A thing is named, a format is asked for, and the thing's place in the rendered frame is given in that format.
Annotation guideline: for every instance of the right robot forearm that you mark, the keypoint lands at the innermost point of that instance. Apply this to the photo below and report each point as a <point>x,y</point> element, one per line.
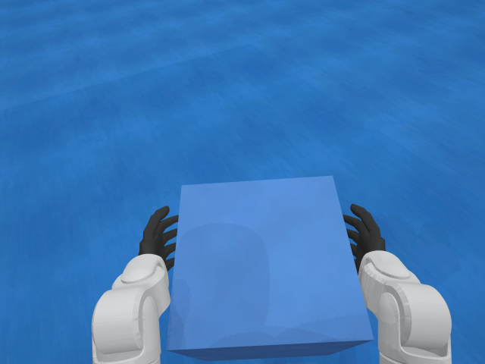
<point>414,322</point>

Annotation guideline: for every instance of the left robot forearm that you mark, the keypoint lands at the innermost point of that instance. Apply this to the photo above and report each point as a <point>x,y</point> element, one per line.
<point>125,321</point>

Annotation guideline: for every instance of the right robot hand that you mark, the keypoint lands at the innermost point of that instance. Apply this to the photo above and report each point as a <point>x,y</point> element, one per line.
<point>368,239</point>

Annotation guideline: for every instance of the carton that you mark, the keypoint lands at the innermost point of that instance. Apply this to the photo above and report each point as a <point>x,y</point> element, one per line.
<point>264,269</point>

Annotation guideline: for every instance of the left robot hand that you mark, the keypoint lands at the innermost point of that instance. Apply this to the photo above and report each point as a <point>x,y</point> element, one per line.
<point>154,239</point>

